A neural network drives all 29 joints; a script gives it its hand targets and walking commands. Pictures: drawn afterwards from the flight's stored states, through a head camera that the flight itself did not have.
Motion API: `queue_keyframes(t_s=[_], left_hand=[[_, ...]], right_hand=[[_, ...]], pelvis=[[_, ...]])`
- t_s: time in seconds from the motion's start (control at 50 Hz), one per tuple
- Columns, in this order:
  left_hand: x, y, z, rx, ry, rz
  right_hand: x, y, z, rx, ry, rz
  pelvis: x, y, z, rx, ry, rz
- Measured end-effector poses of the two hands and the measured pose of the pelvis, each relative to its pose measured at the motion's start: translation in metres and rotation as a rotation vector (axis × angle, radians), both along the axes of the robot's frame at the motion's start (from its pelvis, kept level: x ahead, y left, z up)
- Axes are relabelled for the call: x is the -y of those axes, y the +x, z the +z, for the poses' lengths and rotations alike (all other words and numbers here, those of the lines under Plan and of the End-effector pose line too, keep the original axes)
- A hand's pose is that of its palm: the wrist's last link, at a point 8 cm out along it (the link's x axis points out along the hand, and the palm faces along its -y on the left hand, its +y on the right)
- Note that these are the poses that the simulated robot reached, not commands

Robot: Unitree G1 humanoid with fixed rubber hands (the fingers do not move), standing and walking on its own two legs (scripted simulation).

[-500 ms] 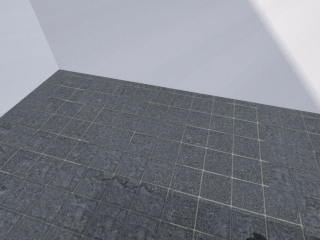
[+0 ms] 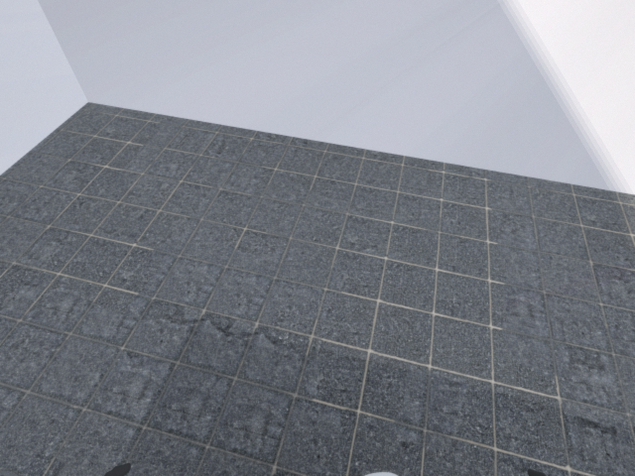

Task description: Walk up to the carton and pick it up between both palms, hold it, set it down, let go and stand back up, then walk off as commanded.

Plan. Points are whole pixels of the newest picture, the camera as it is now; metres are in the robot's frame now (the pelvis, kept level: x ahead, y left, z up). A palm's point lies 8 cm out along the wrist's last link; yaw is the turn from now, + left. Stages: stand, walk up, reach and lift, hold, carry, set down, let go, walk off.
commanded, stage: walk up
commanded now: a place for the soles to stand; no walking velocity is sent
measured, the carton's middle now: out of the picture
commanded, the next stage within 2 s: none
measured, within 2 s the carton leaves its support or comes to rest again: neither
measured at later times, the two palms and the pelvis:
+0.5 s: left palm out of the picture -0.01 +0.19 -0.06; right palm out of the picture -0.03 -0.39 -0.10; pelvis -0.12 -0.10 +0.02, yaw +2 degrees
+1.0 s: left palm out of the picture -0.18 +0.17 -0.11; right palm out of the picture -0.15 -0.43 -0.08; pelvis -0.25 -0.13 +0.01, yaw +3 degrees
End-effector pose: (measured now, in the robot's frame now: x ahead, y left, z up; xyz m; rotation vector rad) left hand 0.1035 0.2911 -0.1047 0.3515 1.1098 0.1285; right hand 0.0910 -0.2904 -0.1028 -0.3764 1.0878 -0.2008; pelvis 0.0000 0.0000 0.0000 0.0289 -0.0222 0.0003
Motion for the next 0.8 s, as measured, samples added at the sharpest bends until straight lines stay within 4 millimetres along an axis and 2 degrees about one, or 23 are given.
queue_keyframes(t_s=[0.08,0.12,0.22,0.36,0.46,0.58,0.64,0.7,0.74,0.8], left_hand=[[0.030,-0.018,0.002,-0.011,0.032,-0.017],[0.043,-0.033,0.011,-0.016,0.040,-0.010],[0.063,-0.062,0.041,-0.053,0.067,-0.008],[0.085,-0.084,0.050,-0.021,0.063,-0.005],[0.095,-0.105,0.047,0.019,0.047,0.006],[0.100,-0.139,0.036,0.052,0.012,0.024],[0.102,-0.159,0.026,0.060,-0.017,0.032],[0.101,-0.180,0.010,0.067,-0.048,0.040],[0.102,-0.199,0.005,0.041,-0.057,0.044],[0.103,-0.228,0.002,-0.003,-0.059,0.052]], right_hand=[[0.037,-0.024,-0.017,-0.019,0.014,-0.009],[0.048,-0.037,-0.020,-0.055,0.023,-0.013],[0.067,-0.065,-0.006,-0.100,0.050,-0.010],[0.087,-0.101,-0.005,-0.137,0.066,-0.008],[0.096,-0.117,-0.002,-0.118,0.055,0.011],[0.101,-0.142,0.007,-0.101,0.034,0.036],[0.104,-0.161,0.014,-0.098,0.006,0.042],[0.107,-0.188,0.015,-0.108,-0.034,0.037],[0.108,-0.206,0.019,-0.122,-0.045,0.028],[0.113,-0.215,0.027,-0.101,-0.072,0.024]], pelvis=[[0.031,-0.020,-0.008,-0.003,0.023,-0.013],[0.043,-0.030,-0.003,0.010,0.031,-0.003],[0.065,-0.053,0.022,-0.027,0.062,0.001],[0.087,-0.083,0.028,-0.037,0.047,0.007],[0.096,-0.108,0.025,-0.016,0.033,0.024],[0.099,-0.141,0.022,0.008,0.019,0.047],[0.098,-0.160,0.019,0.019,0.008,0.056],[0.095,-0.182,0.010,0.030,-0.027,0.060],[0.096,-0.195,0.012,0.053,-0.019,0.063],[0.098,-0.207,0.016,0.058,-0.026,0.061]])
